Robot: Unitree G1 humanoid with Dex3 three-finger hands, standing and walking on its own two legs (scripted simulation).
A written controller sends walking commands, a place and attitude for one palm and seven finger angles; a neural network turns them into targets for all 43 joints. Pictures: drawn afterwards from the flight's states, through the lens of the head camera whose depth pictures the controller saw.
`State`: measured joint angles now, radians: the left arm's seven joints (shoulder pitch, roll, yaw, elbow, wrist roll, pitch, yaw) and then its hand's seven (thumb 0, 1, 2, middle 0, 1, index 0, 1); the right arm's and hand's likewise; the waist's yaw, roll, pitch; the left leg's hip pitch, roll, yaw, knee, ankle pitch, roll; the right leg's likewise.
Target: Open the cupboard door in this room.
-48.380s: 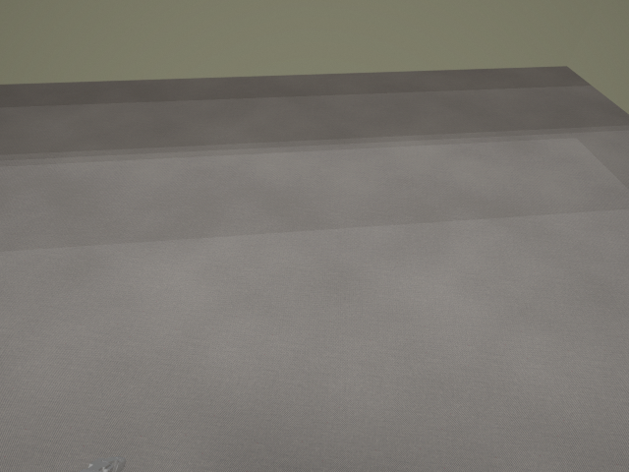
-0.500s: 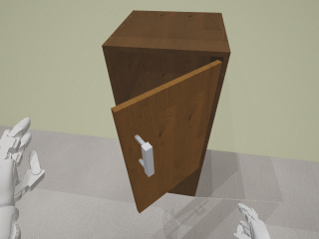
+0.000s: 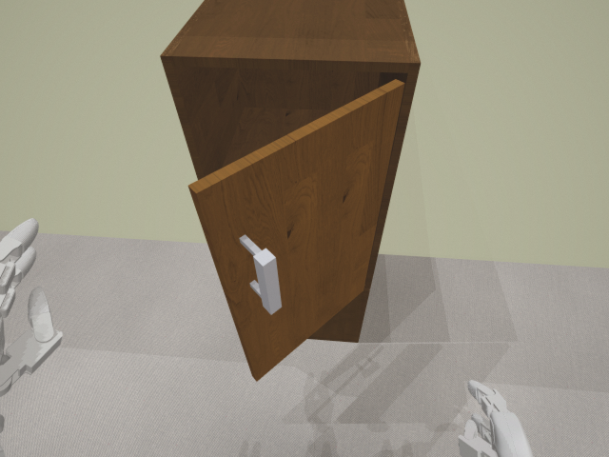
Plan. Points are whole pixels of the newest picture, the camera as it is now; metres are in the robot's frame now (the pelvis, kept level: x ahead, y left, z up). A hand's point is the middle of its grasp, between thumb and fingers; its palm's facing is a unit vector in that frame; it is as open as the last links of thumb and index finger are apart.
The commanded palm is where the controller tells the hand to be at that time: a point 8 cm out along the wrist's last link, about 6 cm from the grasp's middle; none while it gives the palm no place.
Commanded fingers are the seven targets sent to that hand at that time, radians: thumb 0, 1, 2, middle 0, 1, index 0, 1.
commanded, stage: step back with the hand held close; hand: left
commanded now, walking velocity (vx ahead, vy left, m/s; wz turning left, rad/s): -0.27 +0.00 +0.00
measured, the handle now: (260, 275) +0.35 +0.09 +0.03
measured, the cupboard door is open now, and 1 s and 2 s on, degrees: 47 47 47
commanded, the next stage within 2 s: stop stepping back and stand still in 1.04 s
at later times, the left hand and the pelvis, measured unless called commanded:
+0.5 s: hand out of the picture +0.14 +0.29 +0.16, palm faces +0.48 -0.73 -0.49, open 7.4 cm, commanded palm +0.07 +0.32 +0.18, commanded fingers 0.00 0.90 0.90 -0.20 -0.30 -0.20 -0.30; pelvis -0.06 +0.01 -0.02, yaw +2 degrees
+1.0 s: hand out of the picture +0.07 +0.28 +0.17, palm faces +0.45 -0.80 -0.39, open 7.4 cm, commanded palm +0.01 +0.31 +0.18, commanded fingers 0.00 0.90 0.90 -0.20 -0.30 -0.20 -0.30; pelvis -0.14 +0.01 +0.00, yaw +0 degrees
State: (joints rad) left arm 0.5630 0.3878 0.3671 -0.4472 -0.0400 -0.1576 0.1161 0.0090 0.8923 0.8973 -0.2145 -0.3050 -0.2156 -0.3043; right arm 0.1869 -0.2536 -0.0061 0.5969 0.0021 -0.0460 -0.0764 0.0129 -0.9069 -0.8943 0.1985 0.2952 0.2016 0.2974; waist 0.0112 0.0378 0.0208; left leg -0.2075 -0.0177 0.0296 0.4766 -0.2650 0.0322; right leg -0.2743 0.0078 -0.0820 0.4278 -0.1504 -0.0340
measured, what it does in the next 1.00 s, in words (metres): walks backwards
